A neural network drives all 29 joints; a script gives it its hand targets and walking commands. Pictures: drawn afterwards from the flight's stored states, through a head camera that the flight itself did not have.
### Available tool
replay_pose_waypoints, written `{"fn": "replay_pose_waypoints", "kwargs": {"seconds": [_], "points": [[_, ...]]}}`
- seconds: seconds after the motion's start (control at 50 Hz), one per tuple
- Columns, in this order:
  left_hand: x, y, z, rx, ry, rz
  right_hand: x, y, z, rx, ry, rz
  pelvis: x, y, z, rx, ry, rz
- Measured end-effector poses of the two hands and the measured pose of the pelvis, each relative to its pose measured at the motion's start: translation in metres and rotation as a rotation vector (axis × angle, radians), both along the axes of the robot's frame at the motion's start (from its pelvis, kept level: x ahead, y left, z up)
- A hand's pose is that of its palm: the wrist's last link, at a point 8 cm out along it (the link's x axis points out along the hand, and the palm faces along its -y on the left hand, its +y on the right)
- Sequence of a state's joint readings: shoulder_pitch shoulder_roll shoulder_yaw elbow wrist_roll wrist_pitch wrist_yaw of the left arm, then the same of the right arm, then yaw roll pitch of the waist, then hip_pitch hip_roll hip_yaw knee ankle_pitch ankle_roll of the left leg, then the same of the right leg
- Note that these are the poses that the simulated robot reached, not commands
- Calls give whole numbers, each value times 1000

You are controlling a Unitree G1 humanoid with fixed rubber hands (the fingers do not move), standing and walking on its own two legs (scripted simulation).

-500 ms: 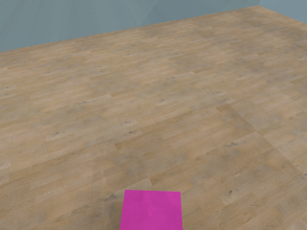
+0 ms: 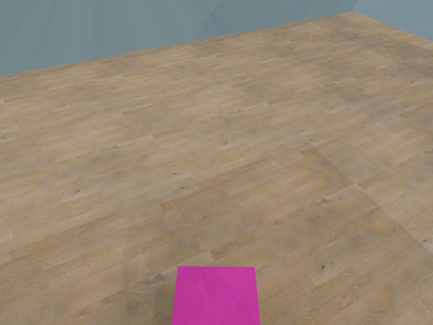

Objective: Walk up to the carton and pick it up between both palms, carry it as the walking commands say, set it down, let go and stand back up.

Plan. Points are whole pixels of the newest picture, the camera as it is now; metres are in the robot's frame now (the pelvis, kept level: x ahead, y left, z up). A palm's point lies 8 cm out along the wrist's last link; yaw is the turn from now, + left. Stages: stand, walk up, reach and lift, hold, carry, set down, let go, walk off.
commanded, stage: stand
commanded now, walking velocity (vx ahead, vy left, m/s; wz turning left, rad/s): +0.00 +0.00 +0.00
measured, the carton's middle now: (215, 306) +0.36 +0.02 -0.63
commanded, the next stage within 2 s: reach and lift in 0.96 s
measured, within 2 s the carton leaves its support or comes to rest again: neither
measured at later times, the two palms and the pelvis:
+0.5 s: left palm out of the picture -0.03 +0.22 -0.15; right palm out of the picture -0.05 -0.21 -0.15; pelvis -0.02 +0.01 +0.00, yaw +0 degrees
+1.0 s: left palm out of the picture -0.04 +0.22 -0.15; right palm out of the picture -0.06 -0.21 -0.15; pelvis -0.03 +0.01 +0.00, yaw -1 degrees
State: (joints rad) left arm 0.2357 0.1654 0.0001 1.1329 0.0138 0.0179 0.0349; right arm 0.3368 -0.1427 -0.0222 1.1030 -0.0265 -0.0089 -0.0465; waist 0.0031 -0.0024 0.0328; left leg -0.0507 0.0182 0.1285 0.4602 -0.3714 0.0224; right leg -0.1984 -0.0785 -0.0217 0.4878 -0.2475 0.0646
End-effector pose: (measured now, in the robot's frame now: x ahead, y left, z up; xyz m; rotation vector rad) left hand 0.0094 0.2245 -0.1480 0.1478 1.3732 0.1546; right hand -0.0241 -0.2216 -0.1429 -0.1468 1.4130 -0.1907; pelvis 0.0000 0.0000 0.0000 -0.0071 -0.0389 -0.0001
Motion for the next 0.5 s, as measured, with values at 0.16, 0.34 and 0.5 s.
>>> {"fn": "replay_pose_waypoints", "kwargs": {"seconds": [0.16,0.34,0.5], "points": [[-11,-2,-1,-13,7,-3,-18,5,-1,6,18,-4,-9,3,0,3,-8,-2],[-30,-5,-2,-20,30,5,-23,9,-2,14,14,-1,-17,5,0,6,-12,-4],[-43,-6,-2,-22,45,13,-23,11,-3,18,1,1,-23,7,0,7,-14,-7]]}}
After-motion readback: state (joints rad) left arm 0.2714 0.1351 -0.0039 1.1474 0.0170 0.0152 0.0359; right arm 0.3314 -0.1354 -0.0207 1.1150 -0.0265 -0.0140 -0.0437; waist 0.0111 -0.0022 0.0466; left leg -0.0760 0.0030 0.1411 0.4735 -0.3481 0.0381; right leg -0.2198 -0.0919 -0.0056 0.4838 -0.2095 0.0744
